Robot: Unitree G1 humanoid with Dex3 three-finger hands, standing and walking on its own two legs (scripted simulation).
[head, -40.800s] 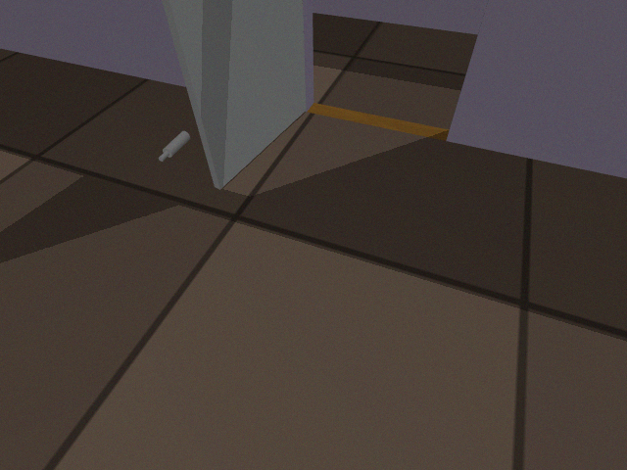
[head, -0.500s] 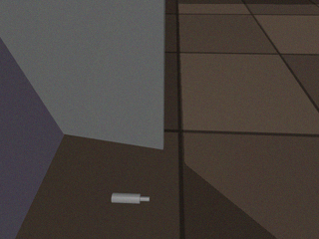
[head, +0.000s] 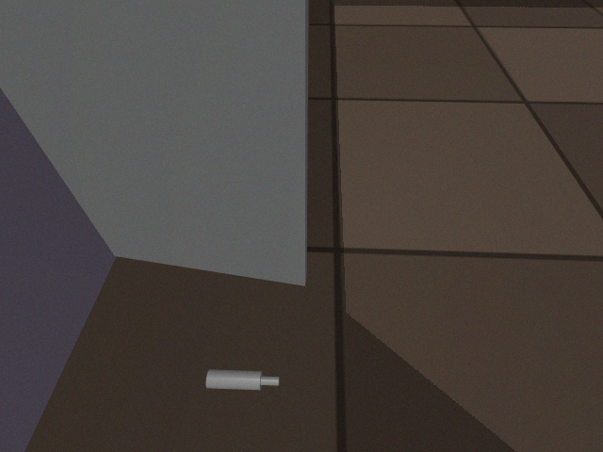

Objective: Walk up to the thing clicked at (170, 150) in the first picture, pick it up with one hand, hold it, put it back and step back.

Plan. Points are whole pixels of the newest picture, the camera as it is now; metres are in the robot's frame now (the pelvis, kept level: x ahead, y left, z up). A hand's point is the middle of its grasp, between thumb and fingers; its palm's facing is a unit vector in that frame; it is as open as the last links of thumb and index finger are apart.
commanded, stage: walk up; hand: left
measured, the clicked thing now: (243, 380) +0.44 +0.23 -0.76
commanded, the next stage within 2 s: stand in 0.32 s
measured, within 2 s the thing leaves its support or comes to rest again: neither
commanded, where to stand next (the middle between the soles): +0.06 +0.00 m, yaw +1 degrees
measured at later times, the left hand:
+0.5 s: hand out of the picture +0.09 +0.25 -0.15, palm faces -0.02 -0.94 -0.34, open 7.4 cm
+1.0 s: hand out of the picture +0.06 +0.25 -0.16, palm faces -0.02 -0.94 -0.35, open 7.4 cm
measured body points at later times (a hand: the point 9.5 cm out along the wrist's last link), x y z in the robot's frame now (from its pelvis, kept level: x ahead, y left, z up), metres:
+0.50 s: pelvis +0.00 +0.00 +0.00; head +0.01 +0.00 +0.45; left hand +0.09 +0.30 -0.13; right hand +0.08 -0.30 -0.14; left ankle +0.00 +0.12 -0.75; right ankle +0.00 -0.11 -0.75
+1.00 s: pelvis +0.00 +0.00 +0.00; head +0.00 -0.01 +0.45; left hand +0.06 +0.30 -0.13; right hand +0.07 -0.30 -0.14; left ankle +0.00 +0.12 -0.75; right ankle +0.00 -0.11 -0.75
